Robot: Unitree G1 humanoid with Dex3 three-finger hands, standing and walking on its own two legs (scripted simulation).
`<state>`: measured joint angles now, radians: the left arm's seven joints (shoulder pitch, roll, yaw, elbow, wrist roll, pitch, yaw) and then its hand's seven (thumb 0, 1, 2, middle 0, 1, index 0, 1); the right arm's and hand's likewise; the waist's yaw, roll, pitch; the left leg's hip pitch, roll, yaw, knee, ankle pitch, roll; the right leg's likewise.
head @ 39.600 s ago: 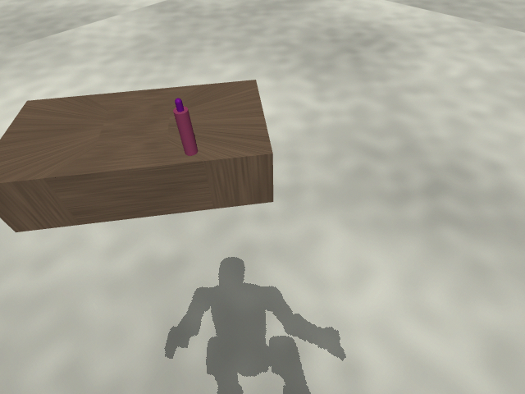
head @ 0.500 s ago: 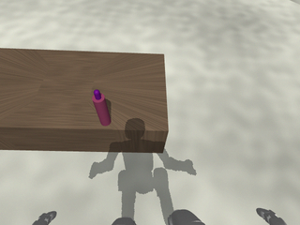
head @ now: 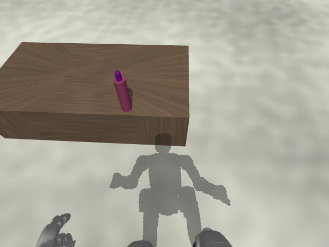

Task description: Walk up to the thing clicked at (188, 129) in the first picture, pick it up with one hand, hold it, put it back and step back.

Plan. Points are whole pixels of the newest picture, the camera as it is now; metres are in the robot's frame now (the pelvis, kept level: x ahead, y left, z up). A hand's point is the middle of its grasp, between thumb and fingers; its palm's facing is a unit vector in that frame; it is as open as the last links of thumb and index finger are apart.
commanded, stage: step back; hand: left
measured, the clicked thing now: (122, 91) +0.83 +0.26 -0.28
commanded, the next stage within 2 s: stand in 1.52 s
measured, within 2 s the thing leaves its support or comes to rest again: neither
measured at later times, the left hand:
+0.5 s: hand out of the picture -0.11 +0.23 -0.12, palm faces -0.04 -0.90 -0.43, open 7.4 cm
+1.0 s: hand out of the picture -0.17 +0.22 -0.13, palm faces +0.06 -0.93 -0.37, open 7.4 cm
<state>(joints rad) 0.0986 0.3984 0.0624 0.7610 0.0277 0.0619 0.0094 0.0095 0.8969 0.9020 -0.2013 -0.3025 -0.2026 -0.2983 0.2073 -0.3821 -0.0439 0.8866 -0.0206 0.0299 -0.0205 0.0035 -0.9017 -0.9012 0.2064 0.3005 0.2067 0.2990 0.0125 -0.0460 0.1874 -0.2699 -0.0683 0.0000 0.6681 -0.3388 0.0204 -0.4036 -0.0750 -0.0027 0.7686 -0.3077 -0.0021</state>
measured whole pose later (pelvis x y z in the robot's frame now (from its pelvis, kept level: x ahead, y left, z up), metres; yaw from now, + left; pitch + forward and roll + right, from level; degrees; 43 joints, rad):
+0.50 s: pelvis -0.17 -0.04 +0.01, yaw -2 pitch -2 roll +2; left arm 0.23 0.36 0.06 0.88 0.05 0.04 0.00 0.01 0.90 0.90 -0.20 -0.30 -0.20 -0.30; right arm 0.17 -0.43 -0.05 0.87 -0.01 0.06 -0.02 0.00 -0.90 -0.90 0.21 0.30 0.21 0.30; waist 0.04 0.03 0.12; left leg -0.50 -0.09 -0.11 1.10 -0.47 -0.02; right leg -0.31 -0.04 0.01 0.67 -0.34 -0.01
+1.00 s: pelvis -0.22 -0.04 +0.02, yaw +2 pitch -3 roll +0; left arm 0.20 0.35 0.05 1.01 0.04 -0.03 -0.02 0.01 0.90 0.90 -0.20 -0.30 -0.20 -0.30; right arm 0.20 -0.39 -0.05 1.01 -0.02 0.01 0.02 0.00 -0.90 -0.90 0.21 0.30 0.21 0.30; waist 0.04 0.03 0.05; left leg -0.29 -0.01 -0.06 0.74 -0.47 0.01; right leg -0.26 -0.01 -0.04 0.58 -0.27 -0.02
